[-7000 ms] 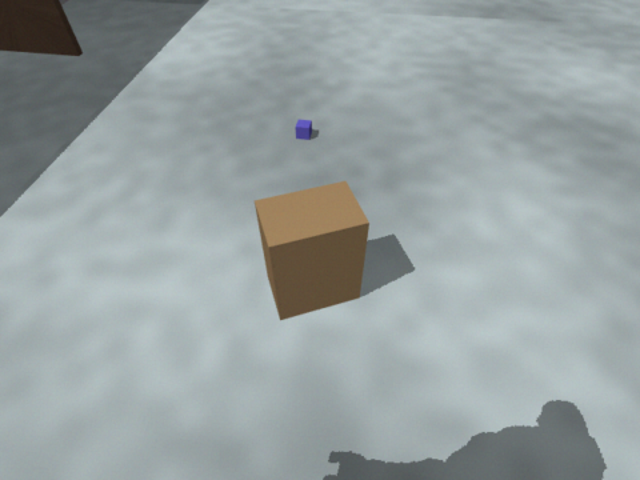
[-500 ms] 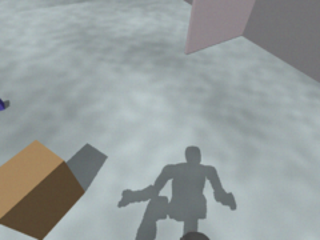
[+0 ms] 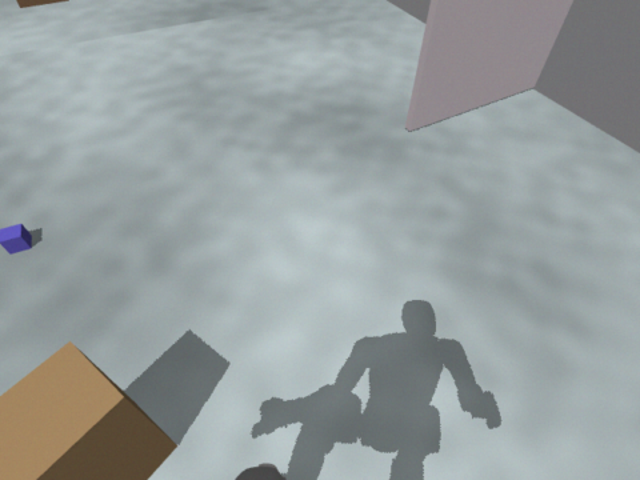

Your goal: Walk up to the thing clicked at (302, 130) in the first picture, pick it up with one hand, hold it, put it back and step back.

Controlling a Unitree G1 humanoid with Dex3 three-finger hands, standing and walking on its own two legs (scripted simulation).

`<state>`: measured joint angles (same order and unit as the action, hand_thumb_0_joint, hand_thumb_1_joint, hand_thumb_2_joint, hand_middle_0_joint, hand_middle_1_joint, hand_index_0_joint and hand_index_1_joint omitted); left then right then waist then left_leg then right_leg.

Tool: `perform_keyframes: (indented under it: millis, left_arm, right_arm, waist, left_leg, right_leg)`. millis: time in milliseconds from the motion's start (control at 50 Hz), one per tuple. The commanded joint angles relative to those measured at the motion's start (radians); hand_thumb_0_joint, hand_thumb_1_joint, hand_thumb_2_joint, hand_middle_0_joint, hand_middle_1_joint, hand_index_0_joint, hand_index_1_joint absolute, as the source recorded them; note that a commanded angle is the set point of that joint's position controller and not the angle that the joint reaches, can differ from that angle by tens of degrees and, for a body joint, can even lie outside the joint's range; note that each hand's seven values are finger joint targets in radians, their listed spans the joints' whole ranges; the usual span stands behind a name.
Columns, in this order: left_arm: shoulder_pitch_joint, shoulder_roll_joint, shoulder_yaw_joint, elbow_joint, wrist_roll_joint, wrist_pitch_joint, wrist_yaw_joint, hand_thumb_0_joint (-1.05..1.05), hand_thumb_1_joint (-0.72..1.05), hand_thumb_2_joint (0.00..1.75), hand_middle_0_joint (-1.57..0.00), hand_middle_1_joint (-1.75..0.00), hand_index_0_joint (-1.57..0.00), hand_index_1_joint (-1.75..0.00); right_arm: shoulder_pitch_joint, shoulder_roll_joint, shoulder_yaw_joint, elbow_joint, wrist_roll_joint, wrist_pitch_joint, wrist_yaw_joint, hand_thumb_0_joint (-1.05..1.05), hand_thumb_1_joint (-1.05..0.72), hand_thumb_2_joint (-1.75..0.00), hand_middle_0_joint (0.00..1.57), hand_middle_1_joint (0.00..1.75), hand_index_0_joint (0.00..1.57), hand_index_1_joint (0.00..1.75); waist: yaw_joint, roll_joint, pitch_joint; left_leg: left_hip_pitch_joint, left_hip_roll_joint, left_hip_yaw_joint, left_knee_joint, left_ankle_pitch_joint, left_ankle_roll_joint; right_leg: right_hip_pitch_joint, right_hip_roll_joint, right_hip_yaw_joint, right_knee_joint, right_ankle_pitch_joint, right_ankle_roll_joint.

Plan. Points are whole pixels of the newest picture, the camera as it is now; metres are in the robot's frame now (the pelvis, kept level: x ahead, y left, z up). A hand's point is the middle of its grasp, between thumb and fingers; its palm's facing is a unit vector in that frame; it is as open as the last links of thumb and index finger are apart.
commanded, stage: walk up
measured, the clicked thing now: (15, 238) +0.97 +1.30 -0.72
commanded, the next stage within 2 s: stand in 1.24 s
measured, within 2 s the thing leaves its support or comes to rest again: neither
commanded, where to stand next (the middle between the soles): +0.20 -0.01 m, yaw -1 degrees
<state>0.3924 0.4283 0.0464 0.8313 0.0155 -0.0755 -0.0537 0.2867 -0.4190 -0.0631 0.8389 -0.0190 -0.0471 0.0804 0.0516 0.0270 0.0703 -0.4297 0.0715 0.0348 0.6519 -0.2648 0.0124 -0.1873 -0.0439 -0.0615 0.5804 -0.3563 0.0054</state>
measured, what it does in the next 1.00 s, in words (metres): walks ahead: left foot, then right foot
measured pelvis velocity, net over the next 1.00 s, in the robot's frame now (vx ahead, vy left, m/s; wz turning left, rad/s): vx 0.15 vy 0.00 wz -0.01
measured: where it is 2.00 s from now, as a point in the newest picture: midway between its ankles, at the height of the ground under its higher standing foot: outside the picture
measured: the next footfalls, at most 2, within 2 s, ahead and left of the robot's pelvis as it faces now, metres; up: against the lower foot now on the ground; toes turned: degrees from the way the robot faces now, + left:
left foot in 0.02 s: +0.18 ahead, +0.13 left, +0.00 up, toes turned +0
right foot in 0.42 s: +0.24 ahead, -0.13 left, +0.00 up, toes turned -4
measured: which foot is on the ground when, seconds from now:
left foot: up 0.00-0.00, down 0.02-1.00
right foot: down 0.00-0.04, up 0.06-0.40, down 0.42-1.00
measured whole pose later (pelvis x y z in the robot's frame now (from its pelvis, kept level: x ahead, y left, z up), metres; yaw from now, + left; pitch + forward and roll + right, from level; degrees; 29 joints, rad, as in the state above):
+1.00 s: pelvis +0.15 +0.00 +0.02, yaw -1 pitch -3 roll +0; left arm 0.08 0.36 0.00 1.14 -0.01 -0.01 -0.02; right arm 0.10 -0.37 0.01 1.12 0.00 -0.03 0.01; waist 0.02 -0.01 0.05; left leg -0.12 0.02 0.01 0.42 -0.26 -0.01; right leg -0.22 -0.04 -0.05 0.40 -0.14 0.02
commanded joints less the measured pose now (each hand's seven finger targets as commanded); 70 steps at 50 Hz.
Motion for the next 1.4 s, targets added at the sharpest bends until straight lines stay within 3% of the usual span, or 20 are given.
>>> perform_keyframes:
  millis: [0, 20, 40, 60, 140, 220, 280, 320, 360, 380, 400, 420, 440, 500, 560, 600, 620, 680, 760, 1380]
  left_arm:
    - [-0.051, 0.170, 0.042, -0.104, -0.005, -0.015, 0.022, 0.00, 0.90, 0.90, -0.20, -0.30, -0.20, -0.30]
    - [-0.017, 0.113, 0.028, -0.107, -0.017, -0.011, 0.021, 0.00, 0.90, 0.90, -0.20, -0.30, -0.20, -0.30]
    - [-0.030, 0.228, 0.054, -0.078, -0.007, 0.000, 0.038, 0.00, 0.90, 0.90, -0.20, -0.30, -0.20, -0.30]
    - [-0.035, 0.245, 0.049, -0.064, -0.008, 0.002, 0.037, 0.00, 0.90, 0.90, -0.20, -0.30, -0.20, -0.30]
    - [0.029, 0.208, 0.059, -0.003, -0.012, 0.006, 0.021, 0.00, 0.90, 0.90, -0.20, -0.30, -0.20, -0.30]
    - [-0.043, 0.157, 0.051, -0.018, -0.006, 0.022, 0.017, 0.00, 0.90, 0.90, -0.20, -0.30, -0.20, -0.30]
    - [-0.060, 0.126, 0.044, -0.009, -0.012, 0.029, 0.030, 0.00, 0.90, 0.90, -0.20, -0.30, -0.20, -0.30]
    - [-0.080, 0.126, 0.046, 0.006, -0.012, 0.029, 0.039, 0.00, 0.90, 0.90, -0.20, -0.30, -0.20, -0.30]
    - [-0.058, 0.140, 0.048, 0.031, -0.007, 0.022, 0.046, 0.00, 0.90, 0.90, -0.20, -0.30, -0.20, -0.30]
    - [-0.065, 0.177, 0.054, 0.030, -0.003, 0.016, 0.051, 0.00, 0.90, 0.90, -0.20, -0.30, -0.20, -0.30]
    - [-0.088, 0.234, 0.069, 0.020, 0.003, 0.008, 0.056, 0.00, 0.90, 0.90, -0.20, -0.30, -0.20, -0.30]
    - [-0.128, 0.249, 0.061, 0.006, -0.010, 0.007, 0.057, 0.00, 0.90, 0.90, -0.20, -0.30, -0.20, -0.30]
    - [-0.161, 0.250, 0.054, 0.012, -0.010, 0.012, 0.059, 0.00, 0.90, 0.90, -0.20, -0.30, -0.20, -0.30]
    - [-0.229, 0.218, 0.039, 0.025, 0.000, 0.023, 0.065, 0.00, 0.90, 0.90, -0.20, -0.30, -0.20, -0.30]
    - [-0.298, 0.196, 0.028, 0.033, -0.010, 0.039, 0.059, 0.00, 0.90, 0.90, -0.20, -0.30, -0.20, -0.30]
    - [-0.303, 0.128, 0.011, 0.049, -0.026, 0.049, 0.055, 0.00, 0.90, 0.90, -0.20, -0.30, -0.20, -0.30]
    - [-0.300, 0.151, 0.018, 0.083, -0.022, 0.052, 0.055, 0.00, 0.90, 0.90, -0.20, -0.30, -0.20, -0.30]
    - [-0.346, 0.147, 0.015, 0.119, -0.018, 0.043, 0.050, 0.00, 0.90, 0.90, -0.20, -0.30, -0.20, -0.30]
    - [-0.342, 0.136, 0.003, 0.177, -0.026, 0.042, 0.050, 0.00, 0.90, 0.90, -0.20, -0.30, -0.20, -0.30]
    - [-0.362, 0.137, -0.008, 0.295, -0.008, 0.031, 0.062, 0.00, 0.90, 0.90, -0.20, -0.30, -0.20, -0.30]
  right_arm:
    - [0.207, -0.256, -0.098, -0.017, -0.009, -0.046, -0.037, 0.00, -0.90, -0.90, 0.20, 0.30, 0.20, 0.30]
    - [0.222, -0.339, -0.114, -0.046, -0.016, -0.055, -0.044, 0.00, -0.90, -0.90, 0.20, 0.30, 0.20, 0.30]
    - [0.180, -0.364, -0.115, -0.063, 0.016, -0.050, -0.042, 0.00, -0.90, -0.90, 0.20, 0.30, 0.20, 0.30]
    - [0.127, -0.325, -0.104, -0.071, 0.022, -0.049, -0.047, 0.00, -0.90, -0.90, 0.20, 0.30, 0.20, 0.30]
    - [0.075, -0.251, -0.067, -0.075, 0.020, -0.063, -0.056, 0.00, -0.90, -0.90, 0.20, 0.30, 0.20, 0.30]
    - [0.064, -0.244, -0.056, -0.086, 0.011, -0.057, -0.068, 0.00, -0.90, -0.90, 0.20, 0.30, 0.20, 0.30]
    - [0.030, -0.227, -0.039, -0.086, 0.016, -0.043, -0.078, 0.00, -0.90, -0.90, 0.20, 0.30, 0.20, 0.30]
    - [0.019, -0.226, -0.034, -0.079, 0.026, -0.027, -0.083, 0.00, -0.90, -0.90, 0.20, 0.30, 0.20, 0.30]
    - [-0.023, -0.200, -0.021, -0.080, 0.036, -0.009, -0.085, 0.00, -0.90, -0.90, 0.20, 0.30, 0.20, 0.30]
    - [-0.005, -0.159, -0.006, -0.077, 0.038, -0.005, -0.086, 0.00, -0.90, -0.90, 0.20, 0.30, 0.20, 0.30]
    - [0.043, -0.110, 0.014, -0.069, 0.038, -0.002, -0.086, 0.00, -0.90, -0.90, 0.20, 0.30, 0.20, 0.30]
    - [0.048, -0.124, 0.013, -0.047, 0.037, 0.013, -0.094, 0.00, -0.90, -0.90, 0.20, 0.30, 0.20, 0.30]
    - [0.016, -0.170, -0.003, -0.019, 0.030, 0.023, -0.103, 0.00, -0.90, -0.90, 0.20, 0.30, 0.20, 0.30]
    - [0.038, -0.173, 0.002, 0.049, 0.040, 0.015, -0.100, 0.00, -0.90, -0.90, 0.20, 0.30, 0.20, 0.30]
    - [0.078, -0.159, 0.002, 0.114, 0.023, 0.004, -0.098, 0.00, -0.90, -0.90, 0.20, 0.30, 0.20, 0.30]
    - [-0.053, -0.212, -0.005, 0.095, 0.007, -0.005, -0.097, 0.00, -0.90, -0.90, 0.20, 0.30, 0.20, 0.30]
    - [-0.128, -0.225, 0.000, 0.095, 0.017, -0.005, -0.090, 0.00, -0.90, -0.90, 0.20, 0.30, 0.20, 0.30]
    - [-0.111, -0.180, 0.021, 0.142, 0.015, -0.009, -0.087, 0.00, -0.90, -0.90, 0.20, 0.30, 0.20, 0.30]
    - [-0.185, -0.174, 0.029, 0.174, 0.018, -0.011, -0.087, 0.00, -0.90, -0.90, 0.20, 0.30, 0.20, 0.30]
    - [-0.254, -0.143, 0.024, 0.256, 0.011, 0.018, -0.082, 0.00, -0.90, -0.90, 0.20, 0.30, 0.20, 0.30]
  waist:
    - [-0.157, 0.133, -0.112]
    - [-0.147, 0.295, -0.091]
    - [-0.135, 0.163, -0.042]
    - [-0.103, 0.063, 0.016]
    - [-0.056, 0.118, 0.004]
    - [-0.059, 0.136, 0.016]
    - [-0.043, 0.139, -0.035]
    - [-0.045, 0.117, -0.071]
    - [-0.014, 0.054, -0.104]
    - [-0.011, -0.037, -0.128]
    - [-0.030, -0.197, -0.155]
    - [-0.031, -0.190, -0.159]
    - [-0.026, -0.172, -0.118]
    - [-0.057, -0.238, -0.114]
    - [-0.092, -0.204, -0.160]
    - [-0.050, -0.053, -0.117]
    - [-0.017, -0.041, -0.063]
    - [-0.045, -0.030, -0.084]
    - [-0.024, 0.023, -0.092]
    - [-0.051, -0.031, -0.119]
  left_leg:
    - [0.480, 0.028, -0.121, -0.210, -0.167, 0.061]
    - [0.510, 0.297, -0.619, -0.411, -0.419, 0.160]
    - [0.389, 0.372, -0.713, -0.441, -0.488, 0.250]
    - [0.312, 0.338, -0.600, -0.428, -0.399, 0.240]
    - [0.243, 0.210, -0.259, -0.373, 0.046, 0.181]
    - [0.200, 0.207, -0.142, -0.320, 0.363, 0.211]
    - [0.173, 0.178, -0.068, -0.210, 0.639, 0.179]
    - [0.155, 0.164, -0.068, -0.137, 0.593, 0.159]
    - [0.112, 0.114, -0.043, -0.025, 0.372, 0.112]
    - [0.067, 0.073, -0.014, 0.049, 0.207, 0.072]
    - [-0.023, 0.009, 0.012, 0.169, -0.066, 0.029]
    - [0.004, -0.047, -0.022, 0.241, -0.332, 0.013]
    - [0.024, -0.026, -0.052, 0.260, -0.384, 0.016]
    - [0.052, -0.013, -0.049, 0.132, -0.266, 0.013]
    - [0.232, -0.038, -0.022, -0.120, -0.012, 0.007]
    - [0.173, 0.095, -0.236, -0.237, -0.004, 0.053]
    - [0.080, 0.110, -0.225, -0.225, -0.051, 0.074]
    - [0.118, 0.061, -0.158, -0.256, 0.015, 0.040]
    - [0.172, 0.067, -0.145, -0.285, 0.135, 0.033]
    - [0.301, 0.067, -0.119, -0.390, 0.195, -0.003]
  right_leg:
    - [-0.358, -0.072, 0.048, 0.245, 0.059, -0.122]
    - [-0.560, 0.078, 0.017, 0.498, -0.127, -0.058]
    - [-0.541, 0.019, 0.122, 0.581, -0.190, -0.067]
    - [-0.530, -0.006, 0.158, 0.612, -0.121, -0.065]
    - [-0.396, -0.054, 0.130, 0.463, 0.020, -0.043]
    - [-0.312, -0.055, 0.069, 0.285, 0.033, -0.017]
    - [-0.184, -0.014, 0.017, 0.180, 0.138, -0.028]
    - [-0.105, 0.015, 0.007, 0.113, 0.171, -0.038]
    - [0.020, 0.033, 0.014, -0.034, 0.281, -0.056]
    - [0.085, -0.026, 0.085, -0.078, 0.360, -0.080]
    - [0.133, -0.214, 0.343, -0.147, 0.413, -0.131]
    - [0.057, -0.340, 0.506, -0.205, 0.376, -0.256]
    - [-0.011, -0.332, 0.508, -0.202, 0.300, -0.278]
    - [-0.031, -0.235, 0.343, -0.166, 0.313, -0.202]
    - [-0.107, -0.178, 0.228, -0.080, 0.324, -0.146]
    - [-0.138, -0.086, 0.151, -0.062, 0.163, -0.055]
    - [-0.070, -0.054, 0.125, -0.080, 0.060, -0.045]
    - [-0.007, -0.083, 0.150, -0.104, 0.165, -0.060]
    - [0.035, -0.076, 0.110, -0.136, 0.296, -0.046]
    - [0.123, -0.110, 0.114, -0.281, 0.370, -0.017]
